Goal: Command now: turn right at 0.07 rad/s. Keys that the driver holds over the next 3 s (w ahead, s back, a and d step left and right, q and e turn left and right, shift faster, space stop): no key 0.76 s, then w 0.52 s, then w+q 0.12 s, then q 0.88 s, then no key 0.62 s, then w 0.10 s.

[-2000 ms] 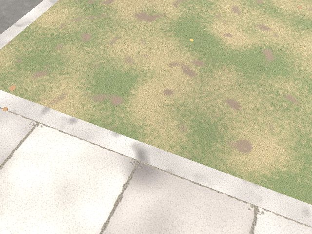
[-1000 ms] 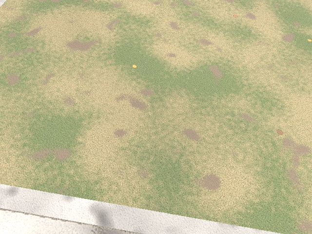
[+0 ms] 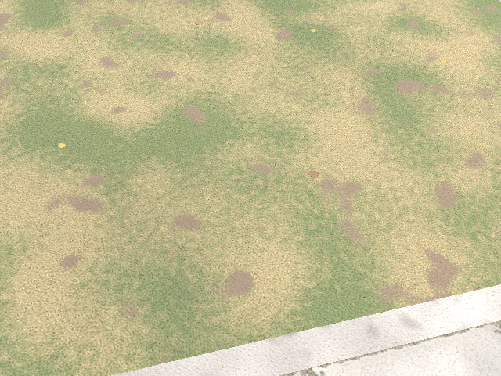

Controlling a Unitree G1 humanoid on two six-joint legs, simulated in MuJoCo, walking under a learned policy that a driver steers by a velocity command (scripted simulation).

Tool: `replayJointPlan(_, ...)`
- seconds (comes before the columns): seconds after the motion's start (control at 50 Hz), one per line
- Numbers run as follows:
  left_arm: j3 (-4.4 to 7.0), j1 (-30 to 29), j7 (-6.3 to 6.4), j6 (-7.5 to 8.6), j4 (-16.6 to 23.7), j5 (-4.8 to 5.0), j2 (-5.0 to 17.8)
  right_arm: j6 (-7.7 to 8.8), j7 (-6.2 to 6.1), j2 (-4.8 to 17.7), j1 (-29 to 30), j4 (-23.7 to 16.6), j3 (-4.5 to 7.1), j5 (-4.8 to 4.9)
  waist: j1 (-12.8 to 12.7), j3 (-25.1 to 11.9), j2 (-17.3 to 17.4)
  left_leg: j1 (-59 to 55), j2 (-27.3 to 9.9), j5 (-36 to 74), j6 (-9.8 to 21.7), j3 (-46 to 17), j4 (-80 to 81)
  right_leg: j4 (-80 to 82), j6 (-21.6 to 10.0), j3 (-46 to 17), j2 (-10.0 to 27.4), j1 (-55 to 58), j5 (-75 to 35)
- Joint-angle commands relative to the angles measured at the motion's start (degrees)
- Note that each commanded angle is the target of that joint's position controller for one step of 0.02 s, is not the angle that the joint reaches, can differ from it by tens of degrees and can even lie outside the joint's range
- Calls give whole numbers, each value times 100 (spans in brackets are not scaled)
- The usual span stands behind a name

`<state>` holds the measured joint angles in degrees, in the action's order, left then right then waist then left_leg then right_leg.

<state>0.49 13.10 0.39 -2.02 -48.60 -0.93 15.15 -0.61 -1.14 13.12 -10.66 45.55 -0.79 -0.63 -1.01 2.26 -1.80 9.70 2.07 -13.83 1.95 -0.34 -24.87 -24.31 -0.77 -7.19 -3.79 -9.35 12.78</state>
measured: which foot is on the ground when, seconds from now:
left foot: down 0.00-1.00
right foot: down 0.00-1.00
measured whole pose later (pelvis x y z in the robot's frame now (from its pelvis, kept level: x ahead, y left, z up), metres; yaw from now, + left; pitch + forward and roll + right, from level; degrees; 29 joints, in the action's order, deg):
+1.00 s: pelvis +0.03 -0.01 +0.00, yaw +0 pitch +0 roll +0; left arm -0.4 16.4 0.3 1.2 -63.3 -1.8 11.7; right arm 0.1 -1.1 12.5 -21.4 63.8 1.7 -1.2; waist 1.1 -1.3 1.0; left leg 7.3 1.9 -16.5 3.2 -1.7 -23.8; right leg -37.9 -4.0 0.8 -1.6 -15.1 24.5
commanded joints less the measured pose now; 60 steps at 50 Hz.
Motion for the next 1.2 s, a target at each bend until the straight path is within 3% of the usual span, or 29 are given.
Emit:
replayJointPlan(0.02, 120, 124, 37, 92, 3, 36, 576, 57, -20, 880, 23, -180, 221, 26, 38, -78, 392, -149, -769, 673, 176, -795, 647, 345, -36, -360, 436, -114, -720)
replayJointPlan(0.14, 88, 55, 107, 136, -426, 37, 579, 74, -9, 813, -55, 158, 209, 9, 104, -159, 140, -317, -723, 907, 181, -700, 549, 525, -78, -437, 540, -50, -929)
replayJointPlan(0.4, 11, 84, 155, 145, -1195, 47, 518, 68, -32, 735, -257, 953, 138, 7, 95, -28, 206, -200, -667, 681, 133, -689, 679, 653, -157, -431, 636, 16, -815)
replayJointPlan(0.76, -91, 277, 203, 166, -1689, 54, 210, 73, -85, 442, -621, 1590, 60, 4, 114, 74, 183, -135, -638, 671, 135, -679, 635, 605, -167, -336, 638, -97, -766)
replayJointPlan(0.78, -103, 335, 205, 162, -1711, 46, 165, 69, -81, 420, -669, 1621, 58, -7, 121, -45, 197, -176, -597, 145, 141, -681, 700, 629, -183, -307, 587, -77, -323)
replayJointPlan(0.82, -54, 348, 201, 137, -1656, 18, 240, 22, -69, 615, -719, 1626, 157, -23, 149, 83, 352, -28, -493, -1501, 289, -787, 703, 290, -310, -135, 312, -414, 1078)
replayJointPlan(0.86, -27, 193, 147, 134, -1499, -64, 209, -26, -42, 697, -960, 1640, 232, -35, 287, 499, 604, 138, -777, -3016, 636, -1400, 987, -269, -426, 15, 113, -1234, 2105)
replayJointPlan(0.88, -55, 90, 108, 175, -1402, -97, 47, -24, -43, 730, -1204, 1708, 271, -36, 367, 611, 842, 18, -1124, -3415, 860, -1923, 1275, -746, -407, 271, 29, -1553, 1917)
replayJointPlan(0.9, -85, 21, 71, 238, -1313, -133, -96, -10, -55, 791, -1386, 1774, 326, -43, 393, 659, 1042, -71, -1555, -3569, 1099, -2452, 1578, -1261, -364, 606, 46, -1720, 1449)
replayJointPlan(0.94, -50, -158, 16, 371, -1141, -129, 5, 70, -35, 787, -1354, 1744, 381, -77, 359, 704, 858, 108, -1870, -3038, 1268, -2702, 1828, -1786, -314, 700, 352, -1766, 1231)
replayJointPlan(1.0, -21, 186, -70, 514, -1114, -54, -71, 169, 8, 805, -943, 1608, 442, -32, 21, 598, 845, 606, -1493, -2314, 1027, -1879, 1556, -1025, -380, 929, 350, -881, 1116)
replayJointPlan(1.02, -14, 597, -61, 545, -1256, -19, -158, 176, 22, 754, -710, 1532, 448, 12, -205, 585, 792, 1152, -1221, -2203, 886, -1491, 1280, -394, -417, 1107, 194, 2, 663)
replayJointPlan(1.04, 28, 1098, -29, 555, -1457, 2, -148, 188, 33, 675, -587, 1454, 445, -3, -381, 562, 602, 1675, -939, -2136, 775, -1191, 804, 28, -417, 1119, 15, 837, 528)
replayJointPlan(1.06, 103, 1612, 24, 587, -1576, -44, 94, 243, 49, 455, -424, 1318, 387, -31, -565, 466, -13, 2345, -587, -1882, 600, -732, -184, 562, -490, 237, 574, 1589, 1018)
replayJointPlan(1.08, 248, 2341, 62, 613, -1654, -65, 684, 316, 111, -38, -318, 1098, 254, 7, -748, 86, -1397, 3121, 106, -1663, 327, 238, -2098, 1699, -873, -2178, 2038, 2129, 2782)
replayJointPlan(1.1, 309, 2426, 55, 555, -1776, -50, 830, 332, 142, 399, -190, 1000, 350, -164, -618, 454, -1035, 3537, -9, -1789, 381, 120, -3114, 1878, -1240, -3027, 2525, 1618, 3228)
replayJointPlan(1.12, 253, 1851, 34, 570, -1568, -58, 548, 363, 199, 456, -97, 997, 368, -196, -310, 834, -357, 3641, -337, -1229, 426, -106, -3577, 1807, -1245, -2642, 2361, 1208, 2944)
replayJointPlan(1.16, 190, 1276, 6, 686, -1317, -19, 298, 448, 292, 274, -244, 1107, 339, -135, 4, 755, -107, 3347, -588, -353, 335, -124, -3575, 1886, -1030, -1609, 1864, 987, 1447)
replayJointPlan(1.2, 124, 1391, 26, 774, -1356, -6, 107, 413, 339, 323, -224, 1122, 371, -173, 58, 515, -155, 3203, -597, 14, 195, 85, -3526, 1813, -928, -860, 1568, 1157, -96)
Next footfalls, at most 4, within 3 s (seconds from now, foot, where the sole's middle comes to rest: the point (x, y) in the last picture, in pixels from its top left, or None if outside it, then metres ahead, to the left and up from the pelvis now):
1.50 left None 0.42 0.03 -0.78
2.18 right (302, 375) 0.52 -0.12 -0.78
2.64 left None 0.37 0.03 -0.78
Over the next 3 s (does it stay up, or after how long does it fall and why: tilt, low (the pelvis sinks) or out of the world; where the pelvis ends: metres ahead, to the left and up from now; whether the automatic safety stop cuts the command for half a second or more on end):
stays up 0.42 -0.05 0.00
